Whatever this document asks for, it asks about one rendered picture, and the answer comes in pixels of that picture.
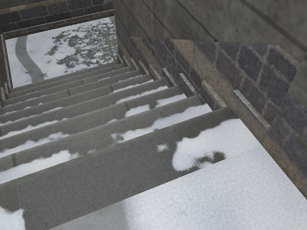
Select stairs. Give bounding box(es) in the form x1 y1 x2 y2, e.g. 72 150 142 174
0 60 213 184

